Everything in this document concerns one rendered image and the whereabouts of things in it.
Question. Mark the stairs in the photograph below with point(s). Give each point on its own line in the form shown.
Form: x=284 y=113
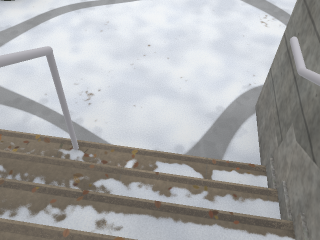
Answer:
x=49 y=191

